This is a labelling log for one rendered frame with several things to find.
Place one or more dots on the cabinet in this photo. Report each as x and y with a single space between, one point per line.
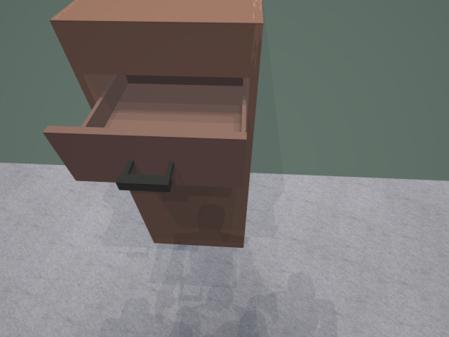
182 38

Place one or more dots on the handle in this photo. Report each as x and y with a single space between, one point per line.
140 182

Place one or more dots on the drawer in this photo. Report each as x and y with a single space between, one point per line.
199 123

